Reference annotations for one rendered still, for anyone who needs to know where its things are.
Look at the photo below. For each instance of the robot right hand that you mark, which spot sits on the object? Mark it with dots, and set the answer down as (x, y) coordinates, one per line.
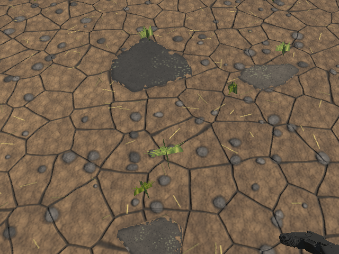
(310, 241)

